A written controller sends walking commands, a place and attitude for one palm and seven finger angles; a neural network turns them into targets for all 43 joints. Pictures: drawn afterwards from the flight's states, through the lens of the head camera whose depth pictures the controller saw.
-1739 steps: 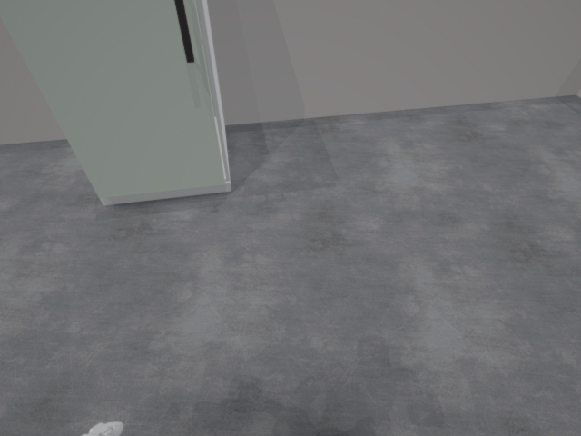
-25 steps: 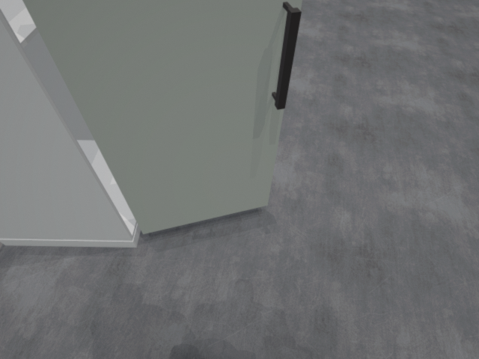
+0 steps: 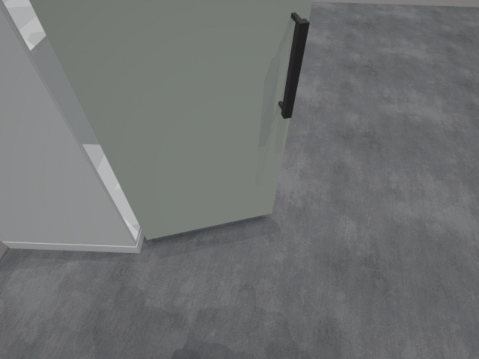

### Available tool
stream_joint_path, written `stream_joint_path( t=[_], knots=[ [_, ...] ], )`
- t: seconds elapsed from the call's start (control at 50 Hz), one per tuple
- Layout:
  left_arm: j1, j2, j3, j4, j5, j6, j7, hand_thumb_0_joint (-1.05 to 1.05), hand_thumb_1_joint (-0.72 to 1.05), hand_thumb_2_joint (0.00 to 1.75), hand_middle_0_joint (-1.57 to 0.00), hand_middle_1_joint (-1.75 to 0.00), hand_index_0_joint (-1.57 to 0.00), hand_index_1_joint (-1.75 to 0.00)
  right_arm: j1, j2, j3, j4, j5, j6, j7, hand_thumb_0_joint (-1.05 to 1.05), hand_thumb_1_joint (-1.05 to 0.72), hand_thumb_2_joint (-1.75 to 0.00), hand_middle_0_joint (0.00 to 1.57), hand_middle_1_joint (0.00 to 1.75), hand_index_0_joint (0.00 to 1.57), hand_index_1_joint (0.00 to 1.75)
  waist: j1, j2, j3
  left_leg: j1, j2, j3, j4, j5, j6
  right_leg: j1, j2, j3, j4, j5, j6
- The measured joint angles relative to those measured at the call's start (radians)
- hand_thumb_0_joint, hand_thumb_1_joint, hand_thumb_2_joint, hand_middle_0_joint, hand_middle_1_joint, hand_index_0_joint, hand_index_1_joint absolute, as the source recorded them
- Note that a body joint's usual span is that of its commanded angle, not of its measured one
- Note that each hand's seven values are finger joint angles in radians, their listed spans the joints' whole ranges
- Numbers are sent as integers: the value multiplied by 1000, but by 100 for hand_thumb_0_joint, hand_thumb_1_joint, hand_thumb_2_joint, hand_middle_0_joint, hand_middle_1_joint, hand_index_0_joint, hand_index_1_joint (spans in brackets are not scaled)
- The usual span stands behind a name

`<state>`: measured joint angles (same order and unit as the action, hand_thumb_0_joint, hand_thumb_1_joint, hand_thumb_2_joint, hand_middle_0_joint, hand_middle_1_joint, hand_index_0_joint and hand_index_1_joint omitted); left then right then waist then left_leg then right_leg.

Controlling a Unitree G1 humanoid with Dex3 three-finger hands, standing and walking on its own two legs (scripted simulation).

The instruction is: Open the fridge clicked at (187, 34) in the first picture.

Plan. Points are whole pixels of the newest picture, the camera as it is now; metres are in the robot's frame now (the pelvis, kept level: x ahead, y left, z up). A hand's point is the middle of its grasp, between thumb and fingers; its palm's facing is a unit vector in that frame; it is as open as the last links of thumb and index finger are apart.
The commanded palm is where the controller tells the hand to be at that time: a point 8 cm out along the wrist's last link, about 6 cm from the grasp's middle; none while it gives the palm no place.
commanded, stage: look to check the result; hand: right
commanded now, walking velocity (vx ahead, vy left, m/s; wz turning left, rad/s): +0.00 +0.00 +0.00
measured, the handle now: (290, 70) +0.78 -0.07 +0.07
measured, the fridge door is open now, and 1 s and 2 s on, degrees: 74 74 74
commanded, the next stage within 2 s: stand and wait in 0.44 s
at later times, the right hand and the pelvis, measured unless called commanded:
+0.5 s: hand out of the picture +0.04 -0.18 -0.17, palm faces -0.02 +0.98 -0.21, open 7.3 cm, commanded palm none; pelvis +0.00 +0.01 +0.00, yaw +0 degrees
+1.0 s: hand out of the picture +0.06 -0.20 -0.17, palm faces -0.03 +0.96 -0.26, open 7.3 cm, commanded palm none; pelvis +0.00 +0.01 +0.00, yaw +0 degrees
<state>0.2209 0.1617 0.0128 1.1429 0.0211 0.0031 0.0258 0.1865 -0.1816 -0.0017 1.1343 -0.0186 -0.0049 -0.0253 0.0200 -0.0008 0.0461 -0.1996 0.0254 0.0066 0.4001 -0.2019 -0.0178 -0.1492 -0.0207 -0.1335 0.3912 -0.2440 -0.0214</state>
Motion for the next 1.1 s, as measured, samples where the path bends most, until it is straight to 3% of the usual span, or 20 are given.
stream_joint_path(
  t=[0.52,1.1],
  knots=[
    [-20,19,-1,4,-1,-6,4,0,90,90,-20,-30,-20,-30,-12,-2,1,12,0,-5,4,0,-91,-90,20,30,20,30,-4,2,-5,20,-8,4,-20,4,8,20,-7,4,-22,7,9],
    [-51,100,3,12,-2,-6,-6,1,90,90,-20,-30,-20,-30,-53,-83,-3,12,2,-12,16,0,-91,-90,20,30,21,30,1,0,-3,49,-16,11,-72,32,16,44,-12,9,-67,34,17]
  ],
)
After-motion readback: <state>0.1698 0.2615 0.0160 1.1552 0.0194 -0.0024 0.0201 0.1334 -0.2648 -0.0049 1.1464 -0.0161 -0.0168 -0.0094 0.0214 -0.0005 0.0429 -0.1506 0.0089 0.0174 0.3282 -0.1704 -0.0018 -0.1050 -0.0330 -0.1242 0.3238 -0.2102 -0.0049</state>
